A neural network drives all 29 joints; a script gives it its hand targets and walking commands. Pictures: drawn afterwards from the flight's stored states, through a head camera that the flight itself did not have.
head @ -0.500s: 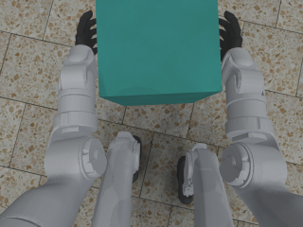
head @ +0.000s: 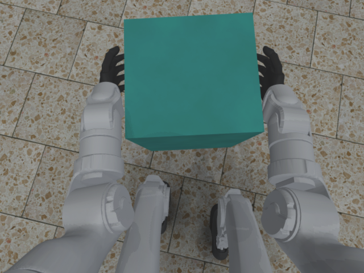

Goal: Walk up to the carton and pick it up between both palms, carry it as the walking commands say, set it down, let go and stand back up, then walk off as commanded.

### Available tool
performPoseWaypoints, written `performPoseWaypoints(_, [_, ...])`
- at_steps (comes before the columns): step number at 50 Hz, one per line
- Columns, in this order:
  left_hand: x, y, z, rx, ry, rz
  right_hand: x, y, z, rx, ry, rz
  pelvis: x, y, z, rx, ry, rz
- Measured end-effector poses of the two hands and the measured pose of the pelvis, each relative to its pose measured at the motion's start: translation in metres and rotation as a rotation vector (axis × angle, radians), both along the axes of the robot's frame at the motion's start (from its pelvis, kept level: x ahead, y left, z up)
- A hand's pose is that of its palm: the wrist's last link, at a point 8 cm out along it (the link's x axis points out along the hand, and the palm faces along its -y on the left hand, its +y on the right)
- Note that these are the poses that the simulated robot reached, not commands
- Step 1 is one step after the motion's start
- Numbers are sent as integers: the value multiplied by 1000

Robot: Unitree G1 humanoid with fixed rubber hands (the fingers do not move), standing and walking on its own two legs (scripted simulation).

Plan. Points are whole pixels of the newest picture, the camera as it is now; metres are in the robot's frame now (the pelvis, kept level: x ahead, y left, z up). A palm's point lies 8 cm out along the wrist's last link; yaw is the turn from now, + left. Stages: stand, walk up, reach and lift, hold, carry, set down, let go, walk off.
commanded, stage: reach and lift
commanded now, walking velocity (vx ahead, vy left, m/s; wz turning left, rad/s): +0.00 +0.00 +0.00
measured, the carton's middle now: (189, 98) +0.48 +0.05 -0.13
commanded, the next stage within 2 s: none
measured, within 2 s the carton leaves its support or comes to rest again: neither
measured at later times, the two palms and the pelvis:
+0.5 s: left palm (98, 81) +0.44 +0.21 +0.02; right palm (292, 82) +0.47 -0.11 +0.02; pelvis +0.02 +0.00 +0.06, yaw +1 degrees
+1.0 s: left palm (78, 74) +0.42 +0.20 +0.09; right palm (323, 74) +0.45 -0.12 +0.10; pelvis +0.04 -0.01 +0.13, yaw +1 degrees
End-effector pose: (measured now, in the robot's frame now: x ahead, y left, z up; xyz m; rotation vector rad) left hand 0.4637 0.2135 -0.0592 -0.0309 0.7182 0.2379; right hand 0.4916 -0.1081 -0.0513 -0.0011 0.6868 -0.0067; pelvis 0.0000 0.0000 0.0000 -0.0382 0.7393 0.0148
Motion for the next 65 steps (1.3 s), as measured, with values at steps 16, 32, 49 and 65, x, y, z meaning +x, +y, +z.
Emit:
performPoseWaypoints(16, [-14,-4,47,-8,0,11,-13,-4,47,4,1,6,13,-3,40,11,-51,4])
performPoseWaypoints(32, [-29,-8,95,-14,3,17,-27,-8,94,4,6,12,25,-7,84,23,-129,3])
performPoseWaypoints(49, [-45,-10,146,-19,2,18,-41,-11,144,-1,7,19,37,-9,129,29,-227,4])
performPoseWaypoints(65, [-56,-11,192,-18,-2,11,-53,-12,191,-8,2,25,51,-8,166,32,-337,12])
